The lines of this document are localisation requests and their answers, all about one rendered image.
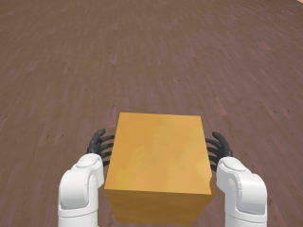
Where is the robot right forearm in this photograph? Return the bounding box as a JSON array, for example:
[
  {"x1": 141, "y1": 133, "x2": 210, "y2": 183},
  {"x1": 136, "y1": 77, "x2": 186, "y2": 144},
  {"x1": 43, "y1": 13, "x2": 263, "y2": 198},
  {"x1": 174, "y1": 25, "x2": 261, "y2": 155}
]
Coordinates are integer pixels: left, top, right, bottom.
[{"x1": 216, "y1": 156, "x2": 268, "y2": 227}]

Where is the robot left hand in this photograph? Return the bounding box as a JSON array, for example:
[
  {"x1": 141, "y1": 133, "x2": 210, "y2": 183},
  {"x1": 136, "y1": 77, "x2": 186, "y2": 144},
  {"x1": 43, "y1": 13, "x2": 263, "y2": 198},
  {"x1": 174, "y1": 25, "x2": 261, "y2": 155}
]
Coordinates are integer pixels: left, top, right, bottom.
[{"x1": 86, "y1": 129, "x2": 115, "y2": 166}]

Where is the carton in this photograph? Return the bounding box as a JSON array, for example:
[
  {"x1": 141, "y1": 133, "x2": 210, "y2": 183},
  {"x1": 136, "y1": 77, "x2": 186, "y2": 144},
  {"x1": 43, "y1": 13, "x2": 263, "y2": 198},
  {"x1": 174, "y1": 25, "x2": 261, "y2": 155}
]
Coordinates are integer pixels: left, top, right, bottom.
[{"x1": 104, "y1": 113, "x2": 216, "y2": 226}]

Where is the robot right hand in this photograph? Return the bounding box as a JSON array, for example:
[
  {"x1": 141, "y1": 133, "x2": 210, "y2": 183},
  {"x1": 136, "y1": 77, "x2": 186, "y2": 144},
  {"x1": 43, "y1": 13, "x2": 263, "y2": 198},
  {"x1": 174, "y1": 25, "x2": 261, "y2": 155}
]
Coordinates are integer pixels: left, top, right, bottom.
[{"x1": 205, "y1": 131, "x2": 233, "y2": 172}]

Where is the robot left forearm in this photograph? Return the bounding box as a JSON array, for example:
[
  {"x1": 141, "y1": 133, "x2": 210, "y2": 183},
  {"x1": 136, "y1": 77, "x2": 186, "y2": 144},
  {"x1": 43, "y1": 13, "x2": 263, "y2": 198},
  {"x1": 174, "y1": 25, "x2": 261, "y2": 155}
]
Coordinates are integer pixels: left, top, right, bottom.
[{"x1": 58, "y1": 153, "x2": 104, "y2": 227}]

